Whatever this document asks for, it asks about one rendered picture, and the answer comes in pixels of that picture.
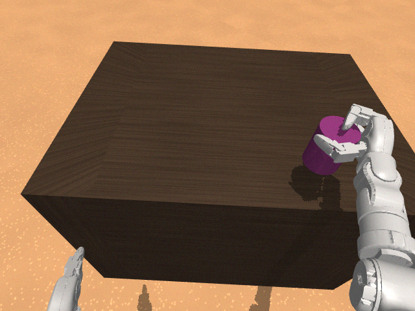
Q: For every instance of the can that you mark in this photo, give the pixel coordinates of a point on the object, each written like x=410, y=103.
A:
x=314, y=158

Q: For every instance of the right robot arm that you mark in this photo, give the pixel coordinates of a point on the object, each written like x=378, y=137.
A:
x=384, y=278

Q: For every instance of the right robot hand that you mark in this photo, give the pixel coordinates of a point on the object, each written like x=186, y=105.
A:
x=378, y=136

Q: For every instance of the left robot hand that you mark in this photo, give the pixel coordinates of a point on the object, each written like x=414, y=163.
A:
x=67, y=288

